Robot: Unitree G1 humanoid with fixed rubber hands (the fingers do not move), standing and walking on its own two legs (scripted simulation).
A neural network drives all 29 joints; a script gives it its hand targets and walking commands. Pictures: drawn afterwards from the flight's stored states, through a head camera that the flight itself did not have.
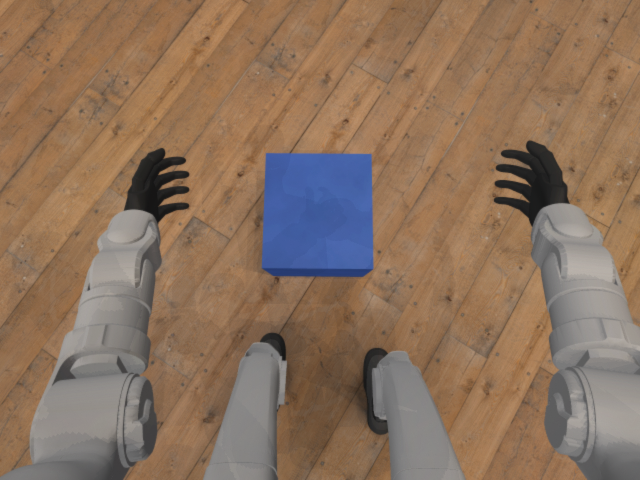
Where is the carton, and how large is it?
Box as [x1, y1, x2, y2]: [262, 153, 373, 276]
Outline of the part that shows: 266,153 262,268 273,275 363,276 373,268 371,154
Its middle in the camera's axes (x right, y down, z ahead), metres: +0.00 -0.04 +0.98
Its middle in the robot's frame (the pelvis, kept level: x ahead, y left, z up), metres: +0.51 +0.04 -0.58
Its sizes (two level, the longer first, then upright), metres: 0.265 0.243 0.215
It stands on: the floor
